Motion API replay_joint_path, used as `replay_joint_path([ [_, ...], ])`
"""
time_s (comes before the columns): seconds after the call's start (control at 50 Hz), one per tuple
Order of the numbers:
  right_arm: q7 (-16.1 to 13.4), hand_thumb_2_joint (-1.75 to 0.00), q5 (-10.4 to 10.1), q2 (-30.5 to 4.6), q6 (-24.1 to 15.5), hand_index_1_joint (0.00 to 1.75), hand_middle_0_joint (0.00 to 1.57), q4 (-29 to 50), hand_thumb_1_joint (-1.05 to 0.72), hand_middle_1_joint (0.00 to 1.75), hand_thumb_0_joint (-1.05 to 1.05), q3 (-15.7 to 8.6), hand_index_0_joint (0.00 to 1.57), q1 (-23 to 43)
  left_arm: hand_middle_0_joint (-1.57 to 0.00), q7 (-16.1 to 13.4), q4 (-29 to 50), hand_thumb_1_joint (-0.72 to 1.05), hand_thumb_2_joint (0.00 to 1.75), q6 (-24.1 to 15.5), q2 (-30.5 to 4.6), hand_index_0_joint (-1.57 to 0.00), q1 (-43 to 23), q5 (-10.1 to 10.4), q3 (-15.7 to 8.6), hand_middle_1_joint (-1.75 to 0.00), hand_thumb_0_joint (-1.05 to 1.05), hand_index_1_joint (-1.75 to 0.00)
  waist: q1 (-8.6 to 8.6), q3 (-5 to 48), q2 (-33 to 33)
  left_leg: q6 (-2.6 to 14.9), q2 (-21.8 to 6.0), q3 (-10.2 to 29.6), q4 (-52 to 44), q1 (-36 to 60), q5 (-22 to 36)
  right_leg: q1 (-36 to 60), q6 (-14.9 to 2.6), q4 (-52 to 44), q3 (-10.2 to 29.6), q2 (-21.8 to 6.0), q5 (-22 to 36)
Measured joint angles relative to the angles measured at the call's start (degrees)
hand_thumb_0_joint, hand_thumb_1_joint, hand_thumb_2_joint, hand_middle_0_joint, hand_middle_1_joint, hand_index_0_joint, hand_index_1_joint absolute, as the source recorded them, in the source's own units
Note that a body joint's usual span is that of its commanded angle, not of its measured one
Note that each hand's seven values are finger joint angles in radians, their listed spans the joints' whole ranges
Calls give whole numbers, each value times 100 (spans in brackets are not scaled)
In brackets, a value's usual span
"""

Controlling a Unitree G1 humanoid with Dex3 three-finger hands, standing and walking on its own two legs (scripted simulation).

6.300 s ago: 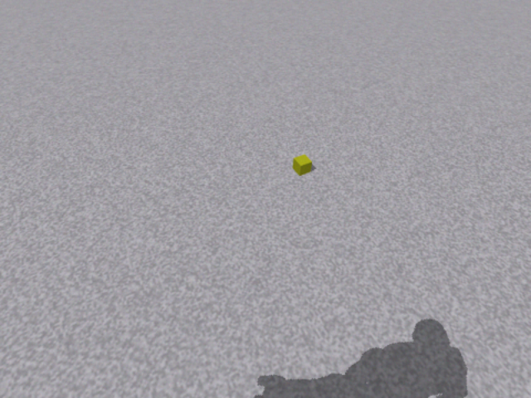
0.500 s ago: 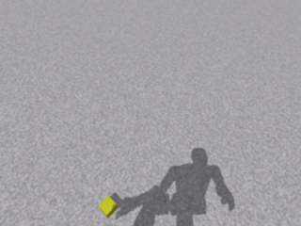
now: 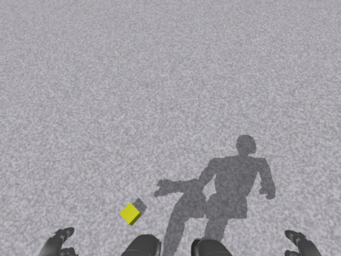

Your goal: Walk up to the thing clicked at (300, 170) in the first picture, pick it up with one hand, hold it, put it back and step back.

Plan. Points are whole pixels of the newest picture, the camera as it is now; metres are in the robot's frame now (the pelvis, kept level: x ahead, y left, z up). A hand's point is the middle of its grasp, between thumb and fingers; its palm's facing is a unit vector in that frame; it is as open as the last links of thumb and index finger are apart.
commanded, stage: walk up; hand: left
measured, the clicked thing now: (131, 214) +0.33 +0.25 -0.72
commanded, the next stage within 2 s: none
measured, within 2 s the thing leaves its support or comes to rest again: neither
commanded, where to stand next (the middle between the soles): -0.04 +0.00 m, yaw +0 degrees
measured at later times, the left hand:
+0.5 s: hand out of the picture -0.04 +0.27 -0.16, palm faces +0.03 -0.92 -0.38, open 7.4 cm
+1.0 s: hand out of the picture -0.01 +0.32 -0.17, palm faces +0.01 -0.93 -0.36, open 7.4 cm
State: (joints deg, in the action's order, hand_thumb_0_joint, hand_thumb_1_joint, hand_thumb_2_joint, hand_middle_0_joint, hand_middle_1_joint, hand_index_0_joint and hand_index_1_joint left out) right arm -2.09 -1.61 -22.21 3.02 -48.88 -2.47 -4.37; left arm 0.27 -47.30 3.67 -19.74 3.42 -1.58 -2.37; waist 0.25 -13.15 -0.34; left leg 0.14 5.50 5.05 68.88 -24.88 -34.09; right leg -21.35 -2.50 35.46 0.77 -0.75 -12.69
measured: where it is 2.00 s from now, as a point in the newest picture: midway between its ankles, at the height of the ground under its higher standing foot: outside the picture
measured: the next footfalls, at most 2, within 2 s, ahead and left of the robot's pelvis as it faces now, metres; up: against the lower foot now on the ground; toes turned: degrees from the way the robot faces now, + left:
left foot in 0.20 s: -0.03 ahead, +0.12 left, +0.00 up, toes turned +2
right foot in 0.50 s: -0.04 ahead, -0.15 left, +0.00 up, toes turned +3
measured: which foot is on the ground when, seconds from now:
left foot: up 0.00-0.18, down 0.20-0.52, up 0.54-0.82, down 0.84-1.00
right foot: down 0.00-0.24, up 0.26-0.48, down 0.50-0.88, up 0.90-1.00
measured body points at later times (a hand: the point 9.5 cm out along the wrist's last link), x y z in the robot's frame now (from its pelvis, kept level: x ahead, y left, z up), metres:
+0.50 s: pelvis -0.06 -0.01 +0.00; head -0.04 +0.00 +0.45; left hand -0.04 +0.32 -0.13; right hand +0.06 -0.32 -0.10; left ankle -0.07 +0.12 -0.73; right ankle -0.08 -0.15 -0.73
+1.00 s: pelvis -0.07 +0.04 -0.01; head -0.04 +0.07 +0.44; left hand -0.01 +0.37 -0.14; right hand +0.05 -0.25 -0.11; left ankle +0.03 +0.16 -0.73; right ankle -0.09 -0.13 -0.69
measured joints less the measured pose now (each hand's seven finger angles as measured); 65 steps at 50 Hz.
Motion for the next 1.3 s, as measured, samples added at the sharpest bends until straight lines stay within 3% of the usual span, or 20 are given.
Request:
replay_joint_path([
  [0.08, -12, -90, 35, -80, -41, 30, 20, 21, -90, 30, 1, 20, 20, -255, -20, -57, 242, 91, 90, -14, 72, -21, -98, -66, -12, -30, 0, -30, 12, 130, -53, -126, -75, 55, -40, 135, 253, -146, -23, -64, -170, 11, 119],
  [0.16, 13, -90, 152, -86, -81, 30, 20, -179, -90, 30, 1, 57, 20, -555, -20, -41, 356, 91, 90, -67, 84, -21, -71, -81, -1, -30, 0, -30, -25, 316, -35, -135, -371, -167, -1832, 781, 310, -211, 24, 128, -439, -41, 60],
  [0.22, 60, -90, 270, 58, -146, 30, 20, -362, -90, 30, 1, 45, 20, -631, -20, 6, 270, 90, 90, -31, -93, -21, 7, -11, -25, -30, 0, -30, -1, 336, 317, 3, -311, -375, -3043, 1284, 1050, -285, 107, 504, -393, -212, -59],
  [0.26, 121, -90, 352, 170, -166, 30, 20, -388, -90, 30, 1, 72, 20, -701, -20, 10, 67, 91, 90, 34, -186, -21, 172, 43, -81, -30, 0, -30, 50, 434, 560, 68, -231, -512, -3108, 1355, 1141, -336, 142, 706, -146, -190, -484],
  [0.3, 165, -90, 364, 161, -198, 30, 21, -382, -90, 30, 1, 83, 20, -784, -20, 25, -174, 91, 90, 108, -193, -20, 316, 52, -115, -30, 0, -30, -80, 551, 403, 116, -396, -343, -3096, 1309, 1179, -412, 173, 1434, 21, 114, -1223],
  [0.36, 145, -90, 391, 168, -231, 30, 21, -374, -90, 30, 1, 96, 20, -802, -20, 67, -360, 91, 90, 75, -298, -20, 522, 131, -188, -30, 1, -30, -30, 634, 321, 82, -575, -269, -3333, 1288, 1388, -355, 141, 2152, 406, 365, -1389],
  [0.42, 193, -90, 408, 152, -280, 30, 21, -322, -90, 30, 1, 87, 20, -686, -20, 94, -534, 91, 90, -37, -407, -20, 772, 146, -218, -30, 1, -30, 68, 693, 345, 22, -629, -358, -3493, 1223, 1528, 88, 218, 1592, 476, 212, -1345],
  [0.48, 303, -90, 467, 73, -250, 30, 21, -127, -90, 30, 1, 45, 20, -564, -20, 76, -738, 91, 90, -178, -440, -20, 1053, 96, -183, -30, 1, -30, 83, 764, 280, 22, -672, -490, -3359, 1090, 1474, 694, 292, 509, 245, 32, -1505],
  [0.54, 362, -90, 403, -131, -145, 30, 21, 0, -90, 30, 1, -46, 20, -519, -20, 6, -896, 91, 90, -412, -246, -20, 1241, 21, -134, -30, 1, -30, 1, 703, -253, 133, -912, -283, -2767, 917, 1220, 1181, 300, -344, -53, 271, -641],
  [0.62, 389, -90, 351, -185, -28, 30, 20, -68, -90, 30, 1, -70, 20, -682, -20, 15, -790, 91, 90, -618, -166, -21, 1596, -37, -82, -30, 1, -30, 193, 887, -338, 160, -547, -192, -1586, 422, 603, 1288, 244, -453, 59, 128, -644],
  [0.7, 478, -90, 327, -247, -78, 30, 20, -47, -90, 30, 1, -132, 20, -738, -20, -19, -674, 90, 90, -718, -203, -21, 1778, 18, -54, -30, 1, -30, 186, 809, -430, 70, -609, -129, -1549, 37, 999, 1526, 361, -773, 44, -21, -504],
  [0.76, 500, -90, 294, -230, -77, 30, 20, -94, -90, 30, 1, -159, 20, -698, -20, -33, -574, 90, 90, -701, -300, -21, 1809, -12, -46, -30, 1, -30, 182, 715, -442, 7, -770, -168, -2173, 11, 1321, 1551, 446, -726, 37, -81, -551],
  [0.82, 492, -90, 228, -163, -129, 30, 20, -210, -90, 30, 1, -161, 20, -654, -20, -32, -492, 90, 90, -578, -420, -21, 1679, 24, -24, -30, 1, -30, 169, 647, -376, -38, -834, -273, -3097, 310, 1967, 1407, 542, -307, 12, -148, -811],
  [0.86, 430, -90, 224, -28, -187, 30, 20, -324, -90, 30, 1, -164, 20, -566, -20, -50, -465, 90, 90, -453, -506, -21, 1495, 78, -28, -30, 1, -30, 174, 529, -128, -61, -681, -398, -3303, 464, 2392, 1232, 553, 206, 105, -319, -1096],
  [0.9, 383, -90, 254, 132, -250, 30, 20, -365, -90, 30, 1, -87, 20, -484, -20, -96, -461, 91, 90, -329, -517, -20, 1293, 147, -30, -30, 1, -30, 203, 447, 103, -20, -614, -560, -3170, 433, 2281, 968, 301, 739, 442, -290, -1387],
  [0.98, 355, -90, 289, 380, -282, 30, 21, -370, -90, 30, 1, 66, 20, -394, -20, -68, -526, 91, 90, -227, -517, -20, 1004, 190, 10, -30, 1, -30, 64, 504, 273, 61, -716, -564, -3305, 392, 2341, 492, 87, 1657, 599, 72, -1794],
  [1.16, 301, -90, 369, 138, -332, 30, 21, -241, -89, 30, 1, -31, 21, -396, -20, 146, -663, 91, 90, -157, -426, -20, 1085, 34, -138, -30, 0, -30, -9, 755, 306, 25, -920, -781, -3472, 230, 2489, 508, 102, 999, 82, 67, -1745],
  [1.22, 231, -90, 346, -92, -259, 30, 21, -240, -89, 30, 1, -127, 21, -453, -20, 182, -715, 91, 90, -168, -347, -20, 1238, -68, -225, -30, 0, -30, 14, 792, 75, -36, -1074, -739, -3258, 107, 2400, 795, 81, 248, -134, 162, -977],
  [1.26, 120, -90, 250, -193, -167, 30, 21, -274, -90, 30, 1, -179, 20, -543, -20, 205, -642, 91, 90, -82, -294, -20, 1319, -117, -240, -30, 0, -30, 29, 786, -63, -2, -964, -455, -2880, -49, 1732, 786, 116, 271, -219, 207, -902],
  [1.3, 15, -90, 180, -197, -84, 30, 21, -331, -90, 30, 1, -196, 20, -590, -20, 215, -515, 91, 90, -3, -302, -20, 1329, -142, -216, -30, 0, -30, 167, 717, 61, 40, -592, -342, -2009, -250, 814, 690, 100, 351, -112, 74, -911],
])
